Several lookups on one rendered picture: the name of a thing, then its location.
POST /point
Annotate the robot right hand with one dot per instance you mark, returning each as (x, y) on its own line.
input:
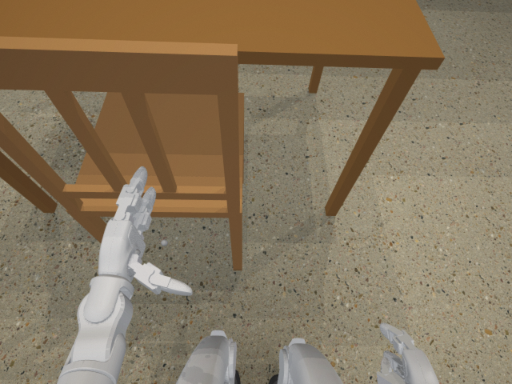
(413, 368)

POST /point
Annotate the left robot thigh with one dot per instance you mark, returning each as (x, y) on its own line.
(212, 362)

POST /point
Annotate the table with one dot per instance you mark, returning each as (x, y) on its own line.
(392, 34)

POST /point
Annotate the chair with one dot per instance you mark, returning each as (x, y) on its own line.
(172, 107)

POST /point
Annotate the right robot thigh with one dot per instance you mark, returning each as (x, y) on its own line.
(304, 364)

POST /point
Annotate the robot thigh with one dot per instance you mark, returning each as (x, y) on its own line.
(304, 364)
(212, 362)

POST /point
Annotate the robot left hand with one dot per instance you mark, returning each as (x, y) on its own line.
(123, 235)

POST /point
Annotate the left robot forearm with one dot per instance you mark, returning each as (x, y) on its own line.
(103, 317)

